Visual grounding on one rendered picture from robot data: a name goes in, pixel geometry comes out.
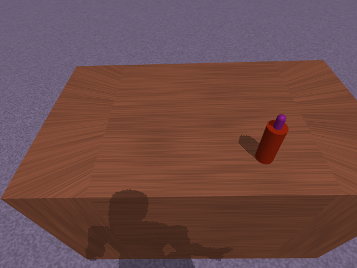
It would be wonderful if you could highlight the bottle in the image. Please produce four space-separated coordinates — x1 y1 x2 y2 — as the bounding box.
255 114 288 164

